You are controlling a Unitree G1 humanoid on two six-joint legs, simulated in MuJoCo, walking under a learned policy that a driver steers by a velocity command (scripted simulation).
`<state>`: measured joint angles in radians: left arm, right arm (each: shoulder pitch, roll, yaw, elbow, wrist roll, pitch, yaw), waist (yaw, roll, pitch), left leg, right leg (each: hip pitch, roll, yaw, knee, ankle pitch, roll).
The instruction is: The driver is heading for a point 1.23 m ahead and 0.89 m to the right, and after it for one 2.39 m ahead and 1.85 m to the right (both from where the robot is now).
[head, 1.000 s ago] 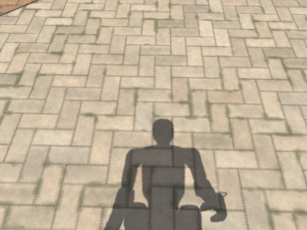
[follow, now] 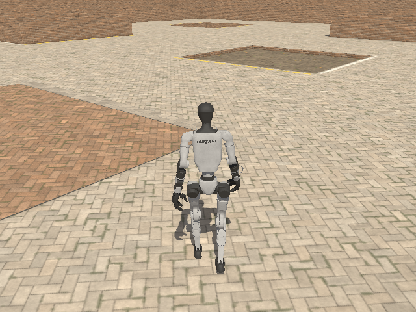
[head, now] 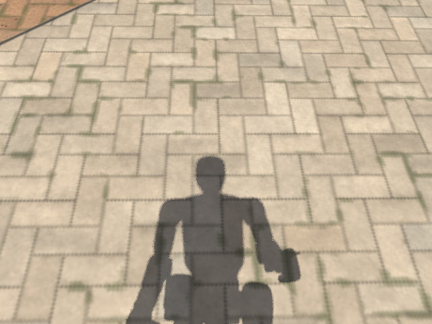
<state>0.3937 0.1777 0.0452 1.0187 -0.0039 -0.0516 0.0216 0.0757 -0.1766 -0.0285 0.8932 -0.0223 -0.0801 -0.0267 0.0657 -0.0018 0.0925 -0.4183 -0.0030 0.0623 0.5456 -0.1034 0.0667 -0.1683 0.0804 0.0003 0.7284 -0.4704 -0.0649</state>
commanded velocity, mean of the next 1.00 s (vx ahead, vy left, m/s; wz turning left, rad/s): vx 0.03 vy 0.00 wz -0.56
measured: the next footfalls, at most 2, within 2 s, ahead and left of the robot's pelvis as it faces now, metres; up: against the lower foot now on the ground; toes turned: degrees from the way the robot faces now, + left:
right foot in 0.42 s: +0.01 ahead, -0.11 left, +0.00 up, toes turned -19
left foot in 0.94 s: +0.09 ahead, +0.06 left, +0.00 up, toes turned -35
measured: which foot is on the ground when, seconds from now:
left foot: down 0.00-0.42, up 0.44-0.92, down 0.94-1.00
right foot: up 0.00-0.40, down 0.42-0.92, up 0.94-1.00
